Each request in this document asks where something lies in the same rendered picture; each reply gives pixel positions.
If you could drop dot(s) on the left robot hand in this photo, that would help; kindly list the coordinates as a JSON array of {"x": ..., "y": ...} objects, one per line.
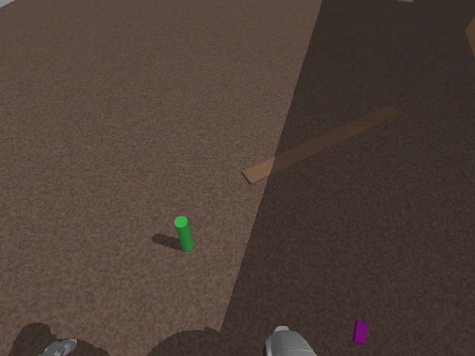
[{"x": 60, "y": 348}]

